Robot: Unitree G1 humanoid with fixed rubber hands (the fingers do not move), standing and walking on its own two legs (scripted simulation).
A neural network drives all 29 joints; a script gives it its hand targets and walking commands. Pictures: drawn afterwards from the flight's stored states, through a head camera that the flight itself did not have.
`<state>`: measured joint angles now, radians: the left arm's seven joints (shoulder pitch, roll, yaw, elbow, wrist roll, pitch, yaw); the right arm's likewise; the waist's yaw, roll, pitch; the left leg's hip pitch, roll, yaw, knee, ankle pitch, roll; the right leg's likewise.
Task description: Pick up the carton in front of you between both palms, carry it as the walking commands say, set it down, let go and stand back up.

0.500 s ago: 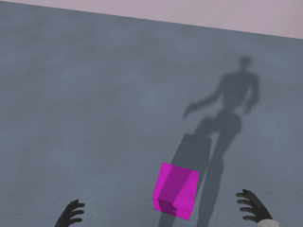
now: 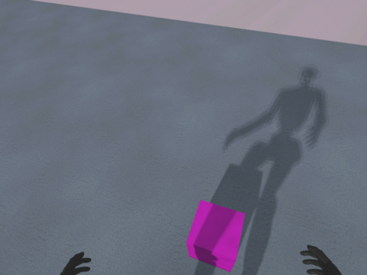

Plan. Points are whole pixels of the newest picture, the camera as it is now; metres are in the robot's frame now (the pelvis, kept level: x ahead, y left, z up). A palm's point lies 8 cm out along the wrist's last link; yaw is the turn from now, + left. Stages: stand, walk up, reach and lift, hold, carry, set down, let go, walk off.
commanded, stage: stand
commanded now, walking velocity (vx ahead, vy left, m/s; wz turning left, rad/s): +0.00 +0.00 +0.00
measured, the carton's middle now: (215, 236) +0.39 -0.09 -0.64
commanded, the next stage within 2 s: none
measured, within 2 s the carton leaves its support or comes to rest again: neither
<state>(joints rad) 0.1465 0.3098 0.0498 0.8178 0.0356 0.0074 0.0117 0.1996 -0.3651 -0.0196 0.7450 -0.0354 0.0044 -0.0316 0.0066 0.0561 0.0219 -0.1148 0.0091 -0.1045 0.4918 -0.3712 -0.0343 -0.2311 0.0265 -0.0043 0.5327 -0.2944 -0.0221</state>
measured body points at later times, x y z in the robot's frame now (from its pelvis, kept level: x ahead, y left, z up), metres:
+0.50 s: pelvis -0.02 +0.00 +0.01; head -0.02 -0.01 +0.46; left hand +0.10 +0.31 -0.09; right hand +0.08 -0.30 -0.11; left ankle -0.07 +0.15 -0.73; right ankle -0.01 -0.11 -0.73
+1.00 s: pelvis -0.03 +0.01 +0.01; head -0.03 -0.01 +0.46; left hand +0.09 +0.32 -0.10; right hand +0.06 -0.31 -0.11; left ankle -0.07 +0.15 -0.73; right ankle -0.01 -0.11 -0.73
